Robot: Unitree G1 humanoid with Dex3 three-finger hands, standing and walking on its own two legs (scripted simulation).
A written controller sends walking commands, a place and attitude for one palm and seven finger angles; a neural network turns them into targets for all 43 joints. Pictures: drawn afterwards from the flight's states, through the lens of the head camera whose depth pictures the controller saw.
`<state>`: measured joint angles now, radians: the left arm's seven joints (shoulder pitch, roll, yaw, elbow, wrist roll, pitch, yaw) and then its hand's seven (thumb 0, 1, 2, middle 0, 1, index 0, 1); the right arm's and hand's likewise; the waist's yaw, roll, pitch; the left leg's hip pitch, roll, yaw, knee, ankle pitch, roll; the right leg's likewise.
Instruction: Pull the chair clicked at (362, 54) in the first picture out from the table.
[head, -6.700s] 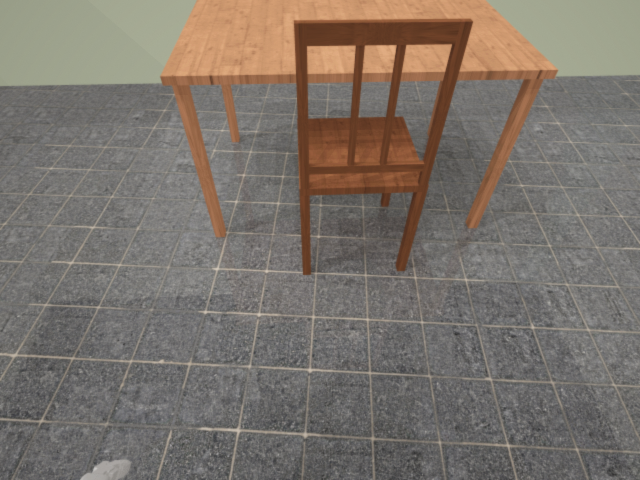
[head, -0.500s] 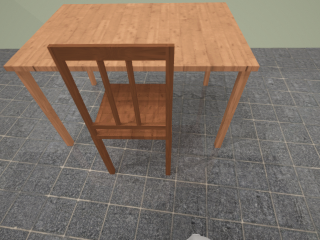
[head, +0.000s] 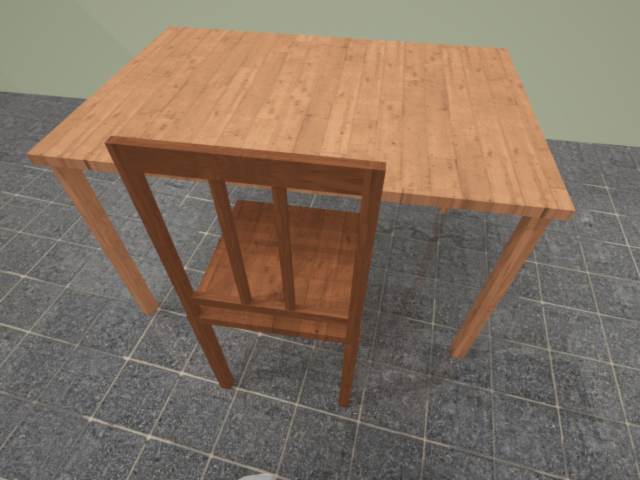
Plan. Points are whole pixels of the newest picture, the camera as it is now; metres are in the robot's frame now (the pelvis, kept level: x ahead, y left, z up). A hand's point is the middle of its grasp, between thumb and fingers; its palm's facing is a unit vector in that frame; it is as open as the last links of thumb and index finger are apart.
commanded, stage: come to a stop and stand still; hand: left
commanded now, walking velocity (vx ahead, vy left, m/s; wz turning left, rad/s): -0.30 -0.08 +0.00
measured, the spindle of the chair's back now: (233, 250) +0.50 +0.21 -0.07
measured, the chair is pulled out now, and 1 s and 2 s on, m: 0.00 0.00 0.00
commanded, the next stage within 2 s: look again from close up in 1.42 s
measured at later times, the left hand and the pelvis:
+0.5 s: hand out of the picture +0.04 +0.17 -0.18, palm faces +0.01 -0.97 -0.26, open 7.4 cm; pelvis +0.02 -0.02 -0.01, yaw -2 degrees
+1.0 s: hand out of the picture +0.04 +0.13 -0.18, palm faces +0.02 -0.99 -0.17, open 7.4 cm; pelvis +0.05 -0.03 +0.00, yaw -1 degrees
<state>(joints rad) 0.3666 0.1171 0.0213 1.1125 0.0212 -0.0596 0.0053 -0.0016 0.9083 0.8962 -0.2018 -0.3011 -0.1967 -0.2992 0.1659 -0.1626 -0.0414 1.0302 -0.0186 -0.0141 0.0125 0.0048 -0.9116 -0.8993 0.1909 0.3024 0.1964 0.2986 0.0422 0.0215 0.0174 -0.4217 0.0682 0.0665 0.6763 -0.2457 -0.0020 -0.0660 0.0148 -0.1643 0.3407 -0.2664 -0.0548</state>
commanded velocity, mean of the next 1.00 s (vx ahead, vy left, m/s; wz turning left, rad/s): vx -0.06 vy -0.03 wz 0.00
